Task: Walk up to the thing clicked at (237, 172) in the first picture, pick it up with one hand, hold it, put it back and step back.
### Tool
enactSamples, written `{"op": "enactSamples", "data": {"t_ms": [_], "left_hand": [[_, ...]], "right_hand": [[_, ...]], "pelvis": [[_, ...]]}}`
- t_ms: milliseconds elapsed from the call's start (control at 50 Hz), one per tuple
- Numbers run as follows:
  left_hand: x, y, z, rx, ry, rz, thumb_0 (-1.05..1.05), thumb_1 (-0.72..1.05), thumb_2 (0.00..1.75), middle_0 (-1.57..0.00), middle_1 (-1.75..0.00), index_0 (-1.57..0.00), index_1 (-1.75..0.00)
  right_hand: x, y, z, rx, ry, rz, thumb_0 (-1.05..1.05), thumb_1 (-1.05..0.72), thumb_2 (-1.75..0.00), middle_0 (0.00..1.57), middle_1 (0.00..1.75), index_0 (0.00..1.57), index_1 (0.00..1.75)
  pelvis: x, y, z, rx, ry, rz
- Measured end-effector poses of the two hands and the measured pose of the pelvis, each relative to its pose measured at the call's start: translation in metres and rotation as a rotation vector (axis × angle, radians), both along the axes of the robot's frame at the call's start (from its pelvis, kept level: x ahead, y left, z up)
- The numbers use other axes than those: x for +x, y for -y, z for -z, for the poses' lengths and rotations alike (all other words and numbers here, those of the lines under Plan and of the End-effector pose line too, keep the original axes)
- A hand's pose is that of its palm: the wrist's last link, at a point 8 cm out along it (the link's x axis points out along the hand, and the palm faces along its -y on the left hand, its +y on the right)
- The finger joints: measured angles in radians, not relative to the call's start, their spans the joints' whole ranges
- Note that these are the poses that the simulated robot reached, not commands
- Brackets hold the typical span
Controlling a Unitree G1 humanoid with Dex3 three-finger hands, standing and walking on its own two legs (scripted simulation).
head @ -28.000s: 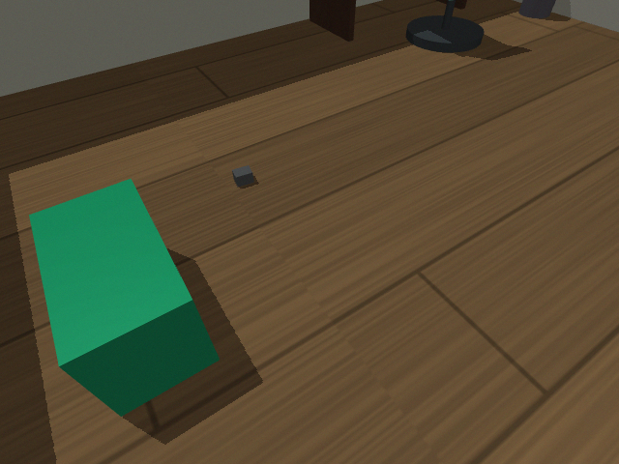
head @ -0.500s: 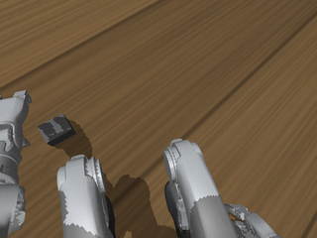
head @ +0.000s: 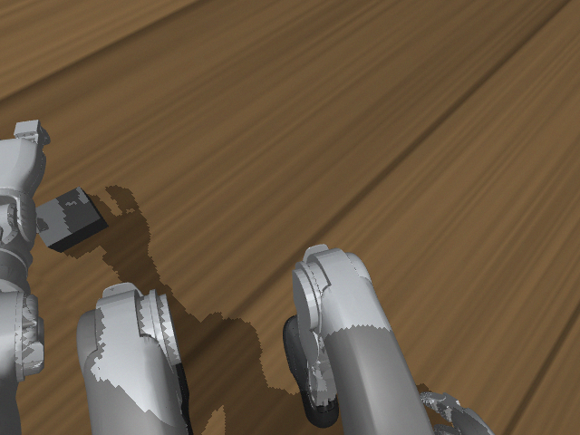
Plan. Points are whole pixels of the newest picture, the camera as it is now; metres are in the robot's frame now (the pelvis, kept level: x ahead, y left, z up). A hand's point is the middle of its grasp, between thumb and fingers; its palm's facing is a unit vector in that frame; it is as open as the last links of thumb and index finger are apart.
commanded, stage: home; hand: left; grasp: from above
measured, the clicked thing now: (69, 220) +0.46 +0.29 -0.30
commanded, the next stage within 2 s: none
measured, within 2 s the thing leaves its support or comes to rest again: neither
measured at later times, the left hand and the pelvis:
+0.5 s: hand out of the picture +0.32 +0.27 +0.03, palm faces -0.29 -0.56 -0.78, open 8.6 cm; pelvis +0.01 +0.00 +0.15, yaw +5 degrees
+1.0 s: hand out of the picture +0.24 +0.23 +0.25, palm faces +0.13 -0.94 -0.31, open 7.4 cm; pelvis +0.06 +0.01 +0.33, yaw +9 degrees
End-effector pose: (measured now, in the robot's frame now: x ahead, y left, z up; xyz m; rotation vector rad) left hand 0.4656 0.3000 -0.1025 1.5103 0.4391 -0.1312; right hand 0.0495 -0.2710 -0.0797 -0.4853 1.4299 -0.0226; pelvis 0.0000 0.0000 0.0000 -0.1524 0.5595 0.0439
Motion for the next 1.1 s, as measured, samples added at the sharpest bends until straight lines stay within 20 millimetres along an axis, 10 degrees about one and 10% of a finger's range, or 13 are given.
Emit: {"op": "enactSamples", "data": {"t_ms": [140, 280, 680, 1100], "left_hand": [[-0.011, -0.010, -0.035, 0.028, -0.016, -0.066, 0.00, -0.25, 0.84, -0.27, -0.74, -0.26, -0.74], [-0.045, -0.011, -0.101, -0.086, -0.043, -0.138, 0.00, -0.03, 0.84, -0.25, -0.58, -0.23, -0.59], [-0.202, 0.007, -0.251, -0.664, -0.025, -0.526, 0.00, 0.85, 0.90, -0.22, -0.31, -0.21, -0.31], [-0.256, 0.033, -0.420, -1.110, -0.023, -0.921, 0.01, 0.90, 0.90, -0.21, -0.30, -0.21, -0.30]], "right_hand": [[-0.010, -0.017, 0.001, 0.090, -0.048, 0.106, 0.00, -0.89, -0.90, 0.20, 0.30, 0.20, 0.30], [0.031, -0.022, -0.026, 0.150, 0.060, 0.097, 0.01, -0.89, -0.90, 0.21, 0.30, 0.20, 0.30], [0.203, -0.051, -0.211, 0.151, 0.605, -0.084, 0.01, -0.91, -0.90, 0.20, 0.30, 0.20, 0.30], [0.193, -0.071, -0.361, 0.150, 0.708, 0.024, 0.01, -0.90, -0.90, 0.21, 0.30, 0.20, 0.30]], "pelvis": [[0.009, 0.000, -0.021, 0.021, -0.049, -0.006], [0.012, 0.001, -0.065, 0.033, -0.055, -0.021], [0.017, 0.000, -0.209, 0.061, 0.074, -0.086], [0.076, -0.009, -0.355, 0.110, 0.280, -0.131]]}}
